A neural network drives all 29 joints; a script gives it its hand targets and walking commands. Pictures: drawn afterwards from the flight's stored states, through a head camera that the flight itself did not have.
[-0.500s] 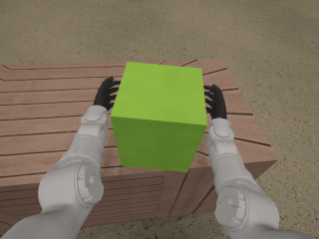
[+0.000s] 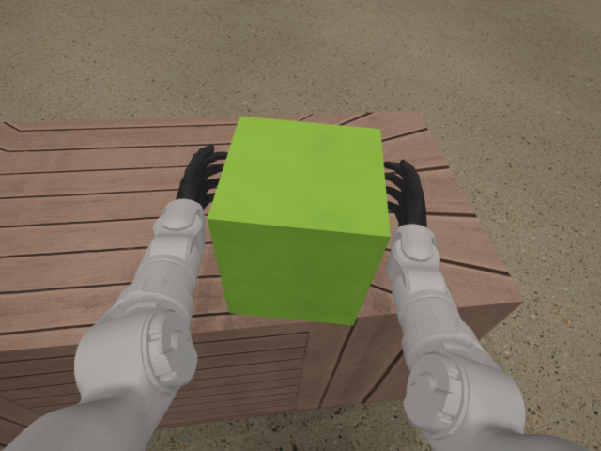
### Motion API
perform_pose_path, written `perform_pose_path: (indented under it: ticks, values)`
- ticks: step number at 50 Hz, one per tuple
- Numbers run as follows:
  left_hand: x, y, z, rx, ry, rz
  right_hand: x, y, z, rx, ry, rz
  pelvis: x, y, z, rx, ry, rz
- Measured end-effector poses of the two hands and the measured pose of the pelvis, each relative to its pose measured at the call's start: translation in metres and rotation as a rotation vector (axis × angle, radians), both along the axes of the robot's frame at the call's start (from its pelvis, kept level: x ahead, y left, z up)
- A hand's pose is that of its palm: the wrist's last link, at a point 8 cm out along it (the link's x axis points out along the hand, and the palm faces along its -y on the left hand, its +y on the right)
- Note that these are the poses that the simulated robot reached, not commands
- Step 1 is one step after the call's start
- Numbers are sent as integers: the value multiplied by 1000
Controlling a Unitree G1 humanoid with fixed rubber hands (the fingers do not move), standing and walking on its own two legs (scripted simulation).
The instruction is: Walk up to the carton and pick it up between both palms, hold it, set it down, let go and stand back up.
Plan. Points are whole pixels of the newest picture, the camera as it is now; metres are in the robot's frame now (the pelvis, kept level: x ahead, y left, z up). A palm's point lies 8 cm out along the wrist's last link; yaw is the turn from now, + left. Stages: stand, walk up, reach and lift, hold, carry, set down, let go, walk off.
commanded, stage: reach and lift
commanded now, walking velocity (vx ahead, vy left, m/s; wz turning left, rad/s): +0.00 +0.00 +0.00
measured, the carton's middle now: (299, 226) +0.44 -0.04 +0.02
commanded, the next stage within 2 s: none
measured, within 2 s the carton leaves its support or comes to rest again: leaves its support in 0.10 s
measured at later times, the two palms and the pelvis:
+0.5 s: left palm (186, 203) +0.42 +0.11 +0.11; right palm (414, 225) +0.36 -0.18 +0.11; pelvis -0.02 +0.00 +0.00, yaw +0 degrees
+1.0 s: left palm (168, 170) +0.41 +0.12 +0.18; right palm (420, 190) +0.37 -0.17 +0.16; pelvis -0.02 +0.00 +0.00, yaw +0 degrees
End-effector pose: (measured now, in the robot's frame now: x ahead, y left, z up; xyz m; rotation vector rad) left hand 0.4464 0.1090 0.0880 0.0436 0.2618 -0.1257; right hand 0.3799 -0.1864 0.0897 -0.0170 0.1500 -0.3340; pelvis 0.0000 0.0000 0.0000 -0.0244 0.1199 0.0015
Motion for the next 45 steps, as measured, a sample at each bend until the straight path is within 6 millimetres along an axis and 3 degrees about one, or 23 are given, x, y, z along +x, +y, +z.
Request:
perform_pose_path:
  ticks: [29,38,45]
  values:
    - [-30,6,27,43,-49,36,-25,8,17,73,-78,-10,-26,-2,0,2,-35,0]
    - [-30,10,56,39,-89,63,-17,10,47,105,-122,16,-22,-2,1,3,-40,0]
    - [-31,14,67,49,-48,84,-12,13,56,114,-75,38,-20,-3,2,5,-70,0]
